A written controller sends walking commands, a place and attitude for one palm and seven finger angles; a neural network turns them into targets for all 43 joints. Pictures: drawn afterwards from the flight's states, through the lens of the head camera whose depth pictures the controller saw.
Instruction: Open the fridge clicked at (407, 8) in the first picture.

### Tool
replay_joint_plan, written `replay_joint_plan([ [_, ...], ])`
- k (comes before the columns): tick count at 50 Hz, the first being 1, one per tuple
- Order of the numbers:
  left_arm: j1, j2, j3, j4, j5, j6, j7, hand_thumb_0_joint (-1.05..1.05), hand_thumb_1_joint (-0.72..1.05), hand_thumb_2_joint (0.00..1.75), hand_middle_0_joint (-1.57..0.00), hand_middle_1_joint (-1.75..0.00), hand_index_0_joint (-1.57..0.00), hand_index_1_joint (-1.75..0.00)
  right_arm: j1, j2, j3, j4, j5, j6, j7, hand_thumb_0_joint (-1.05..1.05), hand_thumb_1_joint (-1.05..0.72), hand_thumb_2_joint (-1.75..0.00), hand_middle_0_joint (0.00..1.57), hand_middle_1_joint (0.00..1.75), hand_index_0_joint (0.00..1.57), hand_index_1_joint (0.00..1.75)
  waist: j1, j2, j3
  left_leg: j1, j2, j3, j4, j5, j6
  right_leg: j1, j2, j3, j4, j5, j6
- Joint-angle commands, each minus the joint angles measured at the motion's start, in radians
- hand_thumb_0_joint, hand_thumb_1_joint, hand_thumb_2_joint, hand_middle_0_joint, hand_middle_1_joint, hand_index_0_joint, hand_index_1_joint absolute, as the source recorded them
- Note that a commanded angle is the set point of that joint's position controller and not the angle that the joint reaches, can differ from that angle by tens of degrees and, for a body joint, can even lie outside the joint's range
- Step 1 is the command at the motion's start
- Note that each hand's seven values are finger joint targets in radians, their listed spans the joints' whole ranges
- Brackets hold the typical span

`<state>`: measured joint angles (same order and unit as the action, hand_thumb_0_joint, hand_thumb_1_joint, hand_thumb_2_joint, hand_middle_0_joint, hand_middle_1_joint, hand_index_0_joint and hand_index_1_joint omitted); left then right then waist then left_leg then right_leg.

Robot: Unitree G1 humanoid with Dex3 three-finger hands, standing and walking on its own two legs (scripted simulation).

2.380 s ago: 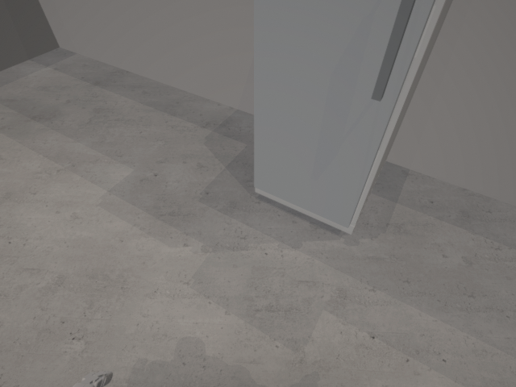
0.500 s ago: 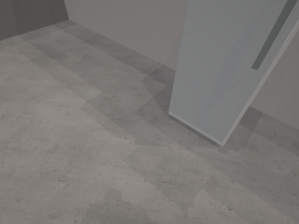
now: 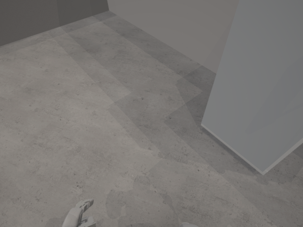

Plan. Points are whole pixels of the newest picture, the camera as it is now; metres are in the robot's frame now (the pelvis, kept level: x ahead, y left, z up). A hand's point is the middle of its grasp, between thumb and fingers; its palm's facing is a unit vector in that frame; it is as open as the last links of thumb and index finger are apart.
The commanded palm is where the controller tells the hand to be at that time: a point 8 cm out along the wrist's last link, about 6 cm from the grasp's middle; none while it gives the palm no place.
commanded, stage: walk to a spot facing it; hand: right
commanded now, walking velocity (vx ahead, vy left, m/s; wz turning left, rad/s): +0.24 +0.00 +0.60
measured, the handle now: out of the picture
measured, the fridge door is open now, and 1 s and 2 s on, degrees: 0 0 0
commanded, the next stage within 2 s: turn to face it in 0.64 s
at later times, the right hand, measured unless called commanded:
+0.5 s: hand (192, 162) +0.35 -0.15 -0.16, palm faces -0.37 +0.90 -0.21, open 7.4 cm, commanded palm none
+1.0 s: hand (194, 150) +0.40 -0.17 -0.17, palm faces -0.39 +0.91 -0.16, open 7.4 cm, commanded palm none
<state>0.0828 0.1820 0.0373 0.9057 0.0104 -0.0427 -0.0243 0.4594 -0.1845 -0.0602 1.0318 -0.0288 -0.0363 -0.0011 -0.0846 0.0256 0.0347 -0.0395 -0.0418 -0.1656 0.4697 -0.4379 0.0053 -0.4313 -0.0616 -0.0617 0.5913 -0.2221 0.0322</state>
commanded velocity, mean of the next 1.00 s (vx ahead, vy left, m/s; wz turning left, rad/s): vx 0.00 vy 0.00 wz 0.25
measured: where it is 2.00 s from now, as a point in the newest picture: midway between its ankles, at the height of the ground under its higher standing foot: outside the picture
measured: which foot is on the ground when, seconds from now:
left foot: down 0.00-0.00, up 0.02-0.50, down 0.52-0.92, up 0.94-1.00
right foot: down 0.00-0.52, up 0.54-0.88, down 0.90-1.00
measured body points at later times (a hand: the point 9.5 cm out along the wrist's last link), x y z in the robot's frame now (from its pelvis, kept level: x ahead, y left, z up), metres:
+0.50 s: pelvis +0.15 -0.01 +0.00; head +0.20 +0.00 +0.44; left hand +0.03 +0.20 -0.15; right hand +0.37 -0.19 -0.14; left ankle +0.18 +0.10 -0.72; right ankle +0.09 -0.12 -0.72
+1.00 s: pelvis +0.25 -0.03 +0.01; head +0.27 -0.06 +0.46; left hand +0.21 +0.21 -0.12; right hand +0.42 -0.22 -0.16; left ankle +0.17 +0.09 -0.70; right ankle +0.30 -0.11 -0.73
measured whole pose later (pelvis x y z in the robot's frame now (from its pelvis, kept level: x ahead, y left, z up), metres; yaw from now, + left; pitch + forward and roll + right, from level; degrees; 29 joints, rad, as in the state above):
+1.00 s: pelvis +0.25 -0.03 +0.01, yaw +27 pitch +0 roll +2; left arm 0.21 0.15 0.00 0.97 0.02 0.00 0.01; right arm 0.20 -0.22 -0.05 0.96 -0.02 0.04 -0.02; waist -0.01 0.06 0.01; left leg -0.31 0.00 0.00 0.75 -0.45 -0.03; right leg -0.28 -0.02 -0.04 0.58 -0.30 -0.03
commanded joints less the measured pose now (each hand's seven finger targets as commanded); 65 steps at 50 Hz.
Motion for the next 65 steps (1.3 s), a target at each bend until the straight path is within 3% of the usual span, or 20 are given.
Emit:
replay_joint_plan([
  [1,0.423,0.333,0.081,0.038,0.01,-0.025,0.046,0.0,0.9,0.9,-0.2,-0.3,-0.2,-0.3,-0.037,-0.088,-0.031,-0.108,0.025,-0.022,0.006,0.0,-0.9,-0.9,0.2,0.3,0.2,0.3,0.197,-0.344,-0.252,-0.585,-0.026,0.094,0.745,-0.15,0.013,0.681,-0.472,0.551,-0.271,0.043,-0.16],
  [2,0.348,0.288,0.069,0.014,0.012,-0.016,0.044,0.0,0.9,0.9,-0.2,-0.3,-0.2,-0.3,-0.091,-0.106,-0.038,-0.122,0.018,-0.017,0.007,0.0,-0.9,-0.9,0.2,0.3,0.2,0.3,0.18,-0.218,-0.126,-0.599,0.036,0.085,0.83,-0.126,0.015,0.516,-0.486,0.54,-0.325,-0.014,-0.206],
  [5,0.167,0.126,0.022,-0.014,0.011,-0.029,0.046,0.0,0.9,0.9,-0.2,-0.3,-0.2,-0.3,-0.128,-0.096,-0.049,-0.108,-0.004,0.018,0.031,0.0,-0.9,-0.9,0.2,0.3,0.2,0.3,0.078,-0.181,0.068,-0.555,0.12,0.134,0.851,0.065,-0.01,0.192,-0.334,0.221,-0.367,0.045,-0.121],
  [8,0.163,0.107,0.018,0.005,0.008,-0.037,0.054,0.0,0.9,0.9,-0.2,-0.3,-0.2,-0.3,-0.088,-0.061,-0.043,-0.105,-0.001,0.056,0.039,0.0,-0.9,-0.9,0.2,0.3,0.2,0.3,0.038,-0.182,0.015,-0.52,0.125,0.17,0.824,0.157,-0.034,0.189,-0.27,-0.004,-0.324,0.315,-0.117],
  [21,0.301,0.172,0.05,0.061,0.02,0.005,0.049,0.0,0.9,0.9,-0.2,-0.3,-0.2,-0.3,-0.402,-0.067,-0.024,-0.228,-0.001,0.069,0.036,0.0,-0.9,-0.9,0.2,0.3,0.2,0.3,0.134,-0.163,0.002,-0.498,0.093,0.294,0.29,0.156,-0.027,0.436,-0.306,-0.181,-0.162,0.646,-0.134],
  [24,0.282,0.207,0.058,0.041,0.011,0.013,0.044,0.0,0.9,0.9,-0.2,-0.3,-0.2,-0.3,-0.266,-0.117,-0.035,-0.2,-0.004,0.046,0.029,0.0,-0.9,-0.9,0.2,0.3,0.2,0.3,0.056,-0.147,-0.096,-0.247,0.037,0.318,0.113,0.204,0.012,0.404,-0.292,-0.234,0.107,0.77,-0.079],
  [25,0.285,0.197,0.054,0.023,0.0,0.017,0.035,0.0,0.9,0.9,-0.2,-0.3,-0.2,-0.3,-0.148,-0.184,-0.051,-0.169,-0.009,0.029,0.021,0.0,-0.9,-0.9,0.2,0.3,0.2,0.3,-0.004,-0.033,-0.183,0.026,0.125,0.217,0.021,0.46,0.052,0.217,-0.263,-0.254,0.355,0.571,-0.026],
  [26,0.289,0.117,0.036,-0.024,-0.008,0.021,0.028,0.0,0.9,0.9,-0.2,-0.3,-0.2,-0.3,-0.056,-0.313,-0.074,-0.152,-0.003,0.017,0.002,0.0,-0.9,-0.9,0.2,0.3,0.2,0.3,-0.022,0.238,-0.282,0.273,0.432,-0.251,0.029,1.024,0.198,-0.132,-0.062,-0.233,0.669,-0.316,0.051],
  [27,0.214,0.127,0.033,-0.049,-0.01,0.026,0.047,0.0,0.9,0.9,-0.2,-0.3,-0.2,-0.3,-0.028,-0.343,-0.082,-0.136,0.024,0.027,-0.016,0.0,-0.9,-0.9,0.2,0.3,0.2,0.3,-0.04,0.192,-0.325,0.268,0.485,-0.263,0.024,1.211,0.287,-0.172,-0.041,-0.044,0.781,-0.444,0.042],
  [33,0.191,0.1,0.032,-0.022,0.008,0.076,0.051,0.0,0.9,0.9,-0.2,-0.3,-0.2,-0.3,-0.323,-0.213,-0.045,-0.213,0.011,0.039,-0.028,0.0,-0.9,-0.9,0.2,0.3,0.2,0.3,0.111,0.047,-0.067,-0.243,0.287,-0.033,-0.098,0.699,0.178,-0.043,-0.082,0.03,0.571,-0.21,0.058],
  [40,0.19,0.074,0.02,-0.027,0.002,0.059,0.045,0.0,0.9,0.9,-0.2,-0.3,-0.2,-0.3,-0.298,-0.203,-0.045,-0.206,-0.005,0.048,-0.018,0.0,-0.9,-0.9,0.2,0.3,0.2,0.3,0.103,0.135,-0.121,-0.224,0.218,-0.03,-0.072,0.497,0.162,0.069,0.001,-0.02,0.239,-0.16,0.027],
  [43,0.24,0.069,0.009,0.01,0.001,0.035,0.044,0.0,0.9,0.9,-0.2,-0.3,-0.2,-0.3,-0.276,-0.158,-0.026,-0.178,0.007,0.045,-0.026,0.0,-0.9,-0.9,0.2,0.3,0.2,0.3,0.124,0.103,-0.149,-0.23,0.184,0.021,-0.006,0.406,0.095,0.245,0.012,-0.004,-0.055,0.024,0.01],
  [44,0.253,0.109,0.01,0.024,0.001,0.02,0.042,0.0,0.9,0.9,-0.2,-0.3,-0.2,-0.3,-0.251,-0.125,-0.013,-0.167,0.015,0.044,-0.026,0.0,-0.9,-0.9,0.2,0.3,0.2,0.3,0.119,-0.015,-0.164,-0.25,0.143,0.067,0.066,0.313,0.052,0.315,-0.034,0.068,-0.163,0.091,-0.004],
  [45,0.226,0.183,0.021,0.013,0.01,0.008,0.041,0.0,0.9,0.9,-0.2,-0.3,-0.2,-0.3,-0.212,-0.079,-0.001,-0.163,0.023,0.045,-0.022,0.0,-0.9,-0.9,0.2,0.3,0.2,0.3,0.094,-0.232,-0.14,-0.316,0.068,0.142,0.149,0.112,-0.008,0.298,-0.203,0.296,-0.247,0.227,-0.075],
  [46,0.16,0.206,0.022,-0.005,0.012,0.019,0.038,0.0,0.9,0.9,-0.2,-0.3,-0.2,-0.3,-0.207,-0.069,0.008,-0.148,0.018,0.048,-0.023,0.0,-0.9,-0.9,0.2,0.3,0.2,0.3,0.073,-0.293,-0.068,-0.31,0.051,0.184,0.228,-0.046,-0.037,0.198,-0.291,0.388,-0.314,0.231,-0.144],
  [47,0.133,0.187,0.018,0.002,0.018,0.022,0.045,0.0,0.9,0.9,-0.2,-0.3,-0.2,-0.3,-0.23,-0.082,0.004,-0.138,0.013,0.052,-0.026,0.0,-0.9,-0.9,0.2,0.3,0.2,0.3,0.08,-0.301,-0.007,-0.329,0.058,0.165,0.314,-0.089,-0.045,0.146,-0.282,0.416,-0.368,0.203,-0.174],
  [49,0.137,0.164,0.012,0.013,0.015,0.025,0.056,0.0,0.9,0.9,-0.2,-0.3,-0.2,-0.3,-0.258,-0.113,-0.007,-0.12,0.008,0.059,-0.022,0.0,-0.9,-0.9,0.2,0.3,0.2,0.3,0.079,-0.271,0.052,-0.377,0.081,0.148,0.429,-0.047,-0.045,0.146,-0.229,0.372,-0.355,0.303,-0.173],
  [53,0.199,0.181,0.031,0.034,0.011,0.034,0.055,0.0,0.9,0.9,-0.2,-0.3,-0.2,-0.3,-0.274,-0.104,-0.015,-0.124,0.014,0.054,-0.017,0.0,-0.9,-0.9,0.2,0.3,0.2,0.3,0.095,-0.166,-0.052,-0.455,0.082,0.165,0.519,-0.008,-0.064,0.336,-0.183,0.299,-0.265,0.529,-0.193],
  [59,0.272,0.202,0.057,0.039,0.011,0.043,0.051,0.0,0.9,0.9,-0.2,-0.3,-0.2,-0.3,-0.345,-0.097,-0.02,-0.158,0.018,0.055,-0.02,0.0,-0.9,-0.9,0.2,0.3,0.2,0.3,0.139,-0.163,-0.144,-0.494,0.079,0.152,0.484,-0.012,-0.086,0.459,-0.166,0.365,-0.222,0.582,-0.208],
  [65,0.232,0.228,0.074,0.017,0.015,0.058,0.045,0.0,0.9,0.9,-0.2,-0.3,-0.2,-0.3,-0.353,-0.099,-0.019,-0.178,0.029,0.06,-0.025,0.0,-0.9,-0.9,0.2,0.3,0.2,0.3,0.133,-0.192,-0.153,-0.366,0.05,0.141,0.298,-0.017,-0.071,0.35,-0.149,0.462,-0.218,0.482,-0.214],
])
